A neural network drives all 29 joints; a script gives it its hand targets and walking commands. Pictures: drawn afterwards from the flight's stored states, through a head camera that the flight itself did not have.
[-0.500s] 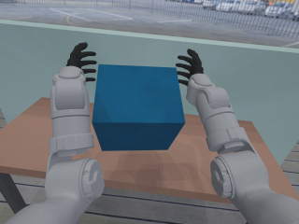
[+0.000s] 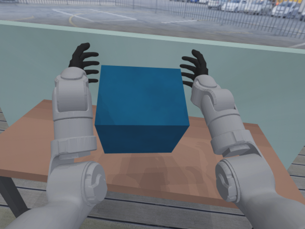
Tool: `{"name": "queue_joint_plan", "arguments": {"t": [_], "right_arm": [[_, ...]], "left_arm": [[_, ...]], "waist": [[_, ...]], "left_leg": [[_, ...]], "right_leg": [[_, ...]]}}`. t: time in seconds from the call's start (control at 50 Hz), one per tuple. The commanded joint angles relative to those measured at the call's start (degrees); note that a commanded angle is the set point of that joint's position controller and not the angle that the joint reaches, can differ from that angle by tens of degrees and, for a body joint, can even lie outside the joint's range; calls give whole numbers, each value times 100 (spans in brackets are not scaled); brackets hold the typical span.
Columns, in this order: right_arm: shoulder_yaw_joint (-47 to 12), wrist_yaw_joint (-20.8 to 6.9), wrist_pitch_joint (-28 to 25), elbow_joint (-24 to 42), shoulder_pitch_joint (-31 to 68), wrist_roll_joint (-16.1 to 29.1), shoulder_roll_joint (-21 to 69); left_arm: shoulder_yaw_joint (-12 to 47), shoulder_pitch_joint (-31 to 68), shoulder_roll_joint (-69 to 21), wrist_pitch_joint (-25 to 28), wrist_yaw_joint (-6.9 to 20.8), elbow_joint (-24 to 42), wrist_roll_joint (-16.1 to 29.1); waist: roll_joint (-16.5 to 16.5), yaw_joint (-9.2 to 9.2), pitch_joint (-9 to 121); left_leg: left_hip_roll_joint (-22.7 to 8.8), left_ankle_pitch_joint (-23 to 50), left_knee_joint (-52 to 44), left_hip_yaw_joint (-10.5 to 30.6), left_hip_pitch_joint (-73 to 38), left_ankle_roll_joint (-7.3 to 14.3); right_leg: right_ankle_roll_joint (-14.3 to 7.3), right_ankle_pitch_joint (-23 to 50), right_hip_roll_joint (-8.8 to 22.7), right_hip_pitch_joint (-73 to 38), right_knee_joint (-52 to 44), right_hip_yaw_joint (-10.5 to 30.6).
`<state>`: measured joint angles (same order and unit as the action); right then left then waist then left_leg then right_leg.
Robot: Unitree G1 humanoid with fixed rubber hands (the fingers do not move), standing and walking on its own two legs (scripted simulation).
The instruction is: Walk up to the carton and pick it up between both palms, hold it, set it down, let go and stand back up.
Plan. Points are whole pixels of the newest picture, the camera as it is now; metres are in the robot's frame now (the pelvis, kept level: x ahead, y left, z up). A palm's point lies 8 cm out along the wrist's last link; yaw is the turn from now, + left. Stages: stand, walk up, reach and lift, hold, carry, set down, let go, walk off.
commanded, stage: hold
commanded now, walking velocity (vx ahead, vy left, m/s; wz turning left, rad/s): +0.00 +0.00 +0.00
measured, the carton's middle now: (140, 113) +0.37 +0.00 +0.19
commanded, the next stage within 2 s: set down in 0.44 s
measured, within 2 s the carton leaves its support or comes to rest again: neither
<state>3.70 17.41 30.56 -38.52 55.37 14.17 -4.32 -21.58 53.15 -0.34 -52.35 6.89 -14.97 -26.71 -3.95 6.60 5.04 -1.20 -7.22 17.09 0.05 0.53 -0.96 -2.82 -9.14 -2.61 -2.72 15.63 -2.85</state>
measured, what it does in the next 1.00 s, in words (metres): stands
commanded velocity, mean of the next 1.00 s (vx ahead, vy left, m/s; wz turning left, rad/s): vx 0.00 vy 0.00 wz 0.00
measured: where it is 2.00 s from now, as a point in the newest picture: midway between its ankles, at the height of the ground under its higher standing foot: outside the picture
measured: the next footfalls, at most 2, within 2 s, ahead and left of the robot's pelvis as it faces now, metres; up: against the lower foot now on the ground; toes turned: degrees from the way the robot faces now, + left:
none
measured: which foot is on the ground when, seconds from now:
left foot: down 0.00-1.00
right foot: down 0.00-1.00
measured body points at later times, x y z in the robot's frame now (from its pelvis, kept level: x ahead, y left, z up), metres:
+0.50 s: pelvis +0.00 +0.00 +0.00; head -0.10 +0.03 +0.44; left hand +0.37 +0.14 +0.31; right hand +0.36 -0.15 +0.30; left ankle +0.04 +0.13 -0.75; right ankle +0.01 -0.08 -0.75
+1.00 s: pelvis +0.01 +0.01 +0.00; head -0.05 +0.04 +0.45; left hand +0.40 +0.15 +0.27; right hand +0.40 -0.15 +0.26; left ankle +0.04 +0.13 -0.75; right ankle +0.01 -0.08 -0.75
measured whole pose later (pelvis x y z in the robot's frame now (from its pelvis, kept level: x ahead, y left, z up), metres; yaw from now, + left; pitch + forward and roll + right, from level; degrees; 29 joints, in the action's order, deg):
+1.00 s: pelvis +0.01 +0.01 +0.00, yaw +2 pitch -11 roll +0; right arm 13.0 10.1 8.0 -43.8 52.2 3.7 -1.4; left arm -21.7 51.1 -3.3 -41.0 10.1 -16.0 -29.1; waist -5.4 5.9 -2.8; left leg 0.3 -6.6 14.4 0.9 -3.6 -0.1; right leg -2.0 -9.6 -0.9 -7.3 13.6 -5.1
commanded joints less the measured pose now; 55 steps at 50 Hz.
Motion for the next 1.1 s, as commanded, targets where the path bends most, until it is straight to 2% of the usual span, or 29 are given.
{"name": "queue_joint_plan", "arguments": {"t": [0.0, 0.08, 0.26, 0.38, 0.42, 0.44, 0.48, 0.5, 0.54, 0.6, 0.64, 0.7, 0.74, 0.82, 0.88, 0.92, 0.96, 0.98, 1.02, 1.04, 1.08], "right_arm": [[-1204, -915, -242, 1297, 4182, 704, 2832], [-1146, -920, -229, 1295, 4148, 692, 2808], [-1424, -941, -253, 1465, 4244, 838, 2951], [-1492, -925, -276, 1566, 4263, 868, 2992], [-1469, -910, -270, 1542, 4235, 860, 2960], [-1683, -801, -348, 1716, 3872, 1020, 3175], [-1700, -735, -363, 1774, 3942, 1035, 3151], [-1611, -685, -354, 1738, 3918, 989, 3112], [-1462, -667, -421, 1686, 4134, 937, 3107], [-936, -753, -690, 1486, 4433, 559, 2864], [-641, -856, -1013, 1435, 4550, 269, 2684], [-413, -1014, -1508, 1195, 4494, -80, 2447], [-237, -1123, -1691, 778, 4092, -320, 2262], [31, -1316, -1945, 195, 3387, -731, 2001], [-39, -1412, -2248, 152, 3125, -888, 2021], [-246, -1451, -2503, 299, 3005, -879, 2077], [-654, -1440, -2821, 674, 2926, -770, 2198], [-916, -1450, -3001, 909, 2912, -672, 2210], [-1368, -1398, -3281, 1462, 2900, -426, 2246], [-1548, -1364, -3360, 1710, 2919, -282, 2236], [-1657, -1299, -3372, 1928, 2926, -189, 2168]], "left_arm": [[1836, 3310, -2739, 320, 952, 137, 1139], [1921, 3349, -2740, 329, 974, 181, 1205], [1810, 3316, -2678, 340, 915, 279, 1164], [1775, 3268, -2665, 338, 895, 280, 1163], [1829, 3297, -2683, 335, 899, 341, 1174], [2129, 3235, -2560, 349, 879, 330, 1281], [2145, 3236, -2541, 377, 901, 313, 1312], [2149, 3249, -2517, 390, 932, 211, 1313], [2101, 3463, -2544, 457, 976, 143, 1284], [1874, 3729, -2601, 636, 1048, -61, 1162], [1688, 3822, -2556, 823, 1061, -97, 1014], [1317, 3507, -2406, 1071, 1057, -308, 723], [1064, 3053, -2271, 1124, 1069, -516, 490], [795, 2483, -2017, 1187, 1091, -739, 192], [1057, 2486, -2077, 1330, 1017, -397, 284], [1401, 2463, -2222, 1471, 919, 42, 438], [1894, 2503, -2438, 1631, 755, 829, 682], [2171, 2421, -2588, 1703, 638, 1349, 792], [2773, 2288, -2804, 1806, 393, 2053, 1073], [3038, 2229, -2856, 1825, 276, 2298, 1212], [3285, 1992, -2821, 1781, 121, 2314, 1301]], "waist": [[463, 100, 1195], [503, 178, 1208], [327, -43, 1399], [239, -79, 1435], [273, -27, 1452], [131, 48, 1752], [188, 101, 1651], [200, 231, 1531], [390, 267, 1204], [611, 254, 815], [684, 198, 805], [559, 59, 632], [401, -18, 405], [50, -58, -47], [23, -15, 43], [91, 50, 459], [315, 102, 1254], [491, 117, 1737], [728, 232, 2439], [782, 278, 2568], [710, 310, 2357]], "left_leg": [[183, 303, -221, -216, -98, 51], [181, 356, -214, -208, -44, 16], [188, 628, -163, -202, -182, 49], [200, 620, -150, -210, -252, 86], [196, 617, -142, -203, -273, 72], [294, 808, -20, -66, -383, 118], [305, 733, 29, -35, -404, 115], [319, 603, 17, -24, -474, 117], [292, 306, -56, -42, -414, 127], [239, -249, -256, -156, -205, 112], [226, -299, -325, -195, -227, 87], [206, -153, -396, -257, -352, 59], [172, -173, -489, -290, -380, 89], [130, -301, -633, -347, -380, 162], [124, 150, -554, -352, -624, 70], [134, 875, -355, -330, -1001, -19], [154, 2026, 21, -270, -1605, -151], [159, 2824, 264, -201, -2030, -242], [134, 4012, 700, -34, -2749, -378], [146, 4215, 813, 12, -2832, -417], [187, 3713, 770, 33, -2538, -374]], "right_leg": [[556, 641, -25, -202, -155, 14], [550, 693, -34, -276, -124, 5], [572, 945, -65, -316, -106, 3], [596, 1026, -55, -275, -122, 16], [588, 1020, -49, -280, -118, 18], [637, 1239, -52, -531, -194, -12], [692, 1262, -20, -452, -212, 9], [705, 1272, 16, -340, -242, 15], [706, 816, 37, -128, -312, 11], [602, -168, 47, 129, -393, -85], [554, -380, 52, 83, -390, -158], [510, -372, 15, -10, -388, -311], [500, -480, 24, -31, -433, -400], [502, -660, 37, -55, -506, -571], [519, -222, -1, -109, -483, -656], [523, 401, -41, -189, -408, -702], [527, 1410, -76, -339, -244, -752], [526, 1918, -122, -343, -147, -800], [553, 2699, -164, -258, -38, -797], [564, 2917, -175, -236, -5, -800], [584, 2935, -142, -244, -28, -758]]}}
